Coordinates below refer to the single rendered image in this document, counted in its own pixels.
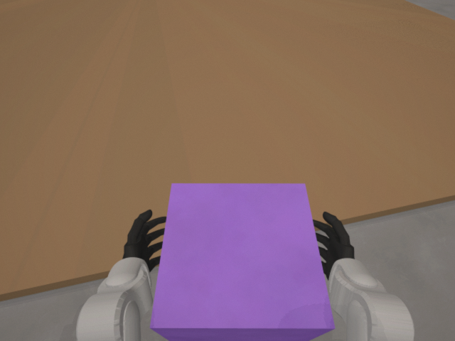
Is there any right robot forearm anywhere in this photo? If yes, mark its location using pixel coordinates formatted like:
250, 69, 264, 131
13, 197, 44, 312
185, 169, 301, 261
328, 258, 414, 341

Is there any left robot forearm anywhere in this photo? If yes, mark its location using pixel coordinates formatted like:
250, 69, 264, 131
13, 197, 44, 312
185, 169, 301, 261
76, 257, 153, 341

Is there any robot right hand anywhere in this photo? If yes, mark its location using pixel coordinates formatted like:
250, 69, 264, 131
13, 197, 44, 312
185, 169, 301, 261
313, 212, 355, 279

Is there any robot left hand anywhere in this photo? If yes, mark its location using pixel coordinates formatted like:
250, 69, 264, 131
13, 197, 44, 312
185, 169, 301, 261
122, 210, 166, 272

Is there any carton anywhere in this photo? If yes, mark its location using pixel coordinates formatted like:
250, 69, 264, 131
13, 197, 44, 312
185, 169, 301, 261
150, 183, 335, 341

